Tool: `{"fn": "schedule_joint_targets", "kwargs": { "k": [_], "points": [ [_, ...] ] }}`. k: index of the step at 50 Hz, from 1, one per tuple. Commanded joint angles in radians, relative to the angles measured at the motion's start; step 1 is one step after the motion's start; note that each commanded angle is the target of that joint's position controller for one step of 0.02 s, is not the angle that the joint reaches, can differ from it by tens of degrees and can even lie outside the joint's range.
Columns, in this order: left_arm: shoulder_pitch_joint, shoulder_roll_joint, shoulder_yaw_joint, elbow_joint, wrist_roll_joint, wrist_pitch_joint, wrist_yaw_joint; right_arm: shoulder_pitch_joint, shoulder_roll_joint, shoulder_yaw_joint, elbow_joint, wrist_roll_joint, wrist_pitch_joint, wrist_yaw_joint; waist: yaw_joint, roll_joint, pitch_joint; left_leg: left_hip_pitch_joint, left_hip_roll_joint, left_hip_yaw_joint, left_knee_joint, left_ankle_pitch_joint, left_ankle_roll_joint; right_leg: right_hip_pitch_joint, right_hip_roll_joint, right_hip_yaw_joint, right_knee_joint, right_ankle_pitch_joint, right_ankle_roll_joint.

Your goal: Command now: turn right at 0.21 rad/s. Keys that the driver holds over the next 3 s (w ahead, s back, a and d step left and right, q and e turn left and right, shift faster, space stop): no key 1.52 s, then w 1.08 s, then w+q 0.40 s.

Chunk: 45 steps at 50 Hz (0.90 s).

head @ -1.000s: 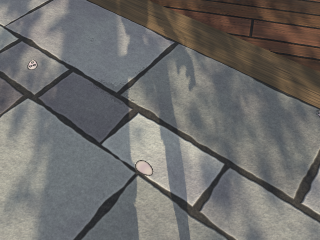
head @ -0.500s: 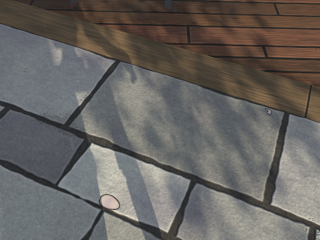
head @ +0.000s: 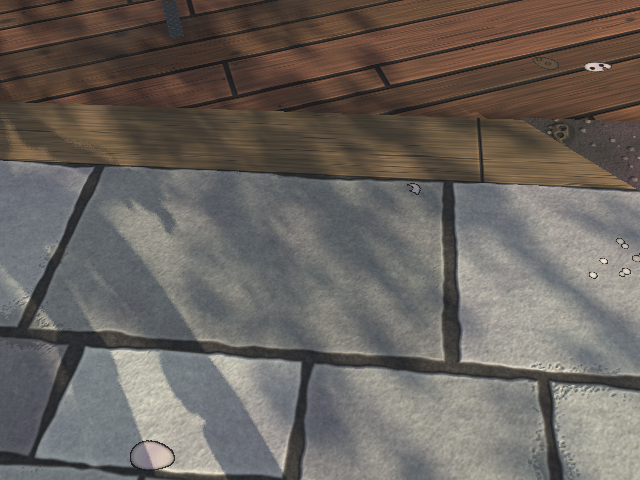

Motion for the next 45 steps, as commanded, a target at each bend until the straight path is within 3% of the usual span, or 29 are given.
{"fn": "schedule_joint_targets", "kwargs": {
  "k": [1,4,6,9,11,12,13,14,15,16,19,28,45],
  "points": [
    [-0.031,0.159,0.041,-0.043,-0.007,-0.037,0.008,-0.019,-0.112,-0.033,-0.055,-0.003,-0.002,-0.014,0.027,-0.203,-0.110,-0.139,0.005,-0.062,0.150,0.023,-0.026,0.163,-0.262,0.234,-0.169,0.505,-0.188],
    [-0.063,0.114,0.024,-0.025,-0.004,-0.035,0.015,0.031,-0.065,-0.019,-0.030,0.003,0.000,-0.009,0.001,-0.187,-0.133,-0.032,-0.008,-0.047,0.070,0.117,-0.040,0.124,-0.215,0.158,-0.159,0.553,-0.179],
    [-0.060,0.110,0.023,-0.010,-0.003,-0.032,0.015,0.000,-0.039,-0.005,-0.035,0.002,-0.001,-0.007,0.024,-0.191,-0.124,0.018,-0.011,-0.036,-0.061,0.124,-0.035,0.123,-0.208,0.159,-0.154,0.491,-0.179],
    [-0.048,0.117,0.022,0.019,-0.003,-0.026,0.013,-0.006,-0.048,-0.001,-0.036,0.005,-0.003,-0.005,0.038,-0.191,-0.115,0.088,-0.022,-0.028,-0.220,0.146,-0.021,0.117,-0.228,0.215,-0.152,0.386,-0.192],
    [-0.064,0.093,0.009,0.040,-0.016,-0.027,0.010,0.039,-0.035,0.006,-0.014,-0.005,-0.010,0.000,-0.005,-0.162,-0.098,0.215,-0.032,-0.017,-0.456,0.358,0.005,0.062,-0.198,0.208,-0.142,0.262,-0.146],
    [-0.027,0.076,0.004,0.059,-0.012,-0.034,0.009,0.046,-0.062,0.005,-0.012,-0.021,-0.014,0.000,0.002,-0.118,-0.102,0.293,-0.002,-0.065,-0.491,0.500,0.025,0.023,-0.166,0.199,-0.136,0.175,-0.094],
    [0.004,0.074,0.003,0.066,0.005,-0.042,0.004,0.046,-0.123,-0.004,-0.020,-0.024,-0.015,-0.004,0.043,-0.023,-0.098,0.319,0.062,-0.121,-0.468,0.636,0.058,-0.006,-0.106,0.152,-0.101,0.071,-0.047],
    [0.026,0.066,0.005,0.072,0.007,-0.042,0.003,0.015,-0.137,-0.011,0.001,-0.010,-0.017,0.000,0.080,0.086,-0.085,0.211,0.057,-0.109,-0.450,0.454,0.103,0.045,-0.048,0.085,-0.121,0.012,-0.008],
    [-0.027,0.099,0.009,0.080,0.009,-0.038,0.007,-0.005,-0.084,-0.001,-0.013,-0.008,-0.024,0.007,0.036,0.051,-0.054,0.151,0.031,-0.101,-0.476,0.337,0.105,0.081,-0.040,0.077,-0.092,0.021,0.013],
    [-0.049,0.101,0.014,0.079,0.002,-0.034,0.011,-0.005,-0.063,0.006,-0.003,-0.017,-0.030,0.008,0.031,0.040,-0.049,0.134,0.023,-0.096,-0.487,0.302,0.089,0.089,-0.042,0.074,-0.078,0.037,0.010],
    [-0.034,0.083,0.014,0.100,-0.002,-0.019,0.022,0.010,-0.048,0.015,0.014,-0.016,-0.048,0.005,0.027,0.020,-0.046,0.151,0.003,-0.075,-0.472,0.339,0.064,0.081,-0.052,0.086,-0.078,0.104,-0.002],
    [0.009,0.076,0.020,0.196,-0.009,-0.026,0.030,0.023,-0.040,0.024,0.060,-0.010,-0.044,-0.009,0.019,-0.052,-0.043,0.179,-0.016,-0.060,-0.458,0.362,0.070,0.082,-0.053,0.080,-0.084,0.158,0.016],
    [0.035,0.079,0.016,0.370,-0.016,-0.025,0.046,0.041,-0.025,0.032,0.180,-0.005,-0.038,-0.013,0.026,-0.047,-0.026,0.190,-0.042,-0.040,-0.480,0.392,0.071,0.111,-0.051,0.063,-0.099,0.195,0.023]
  ]
}}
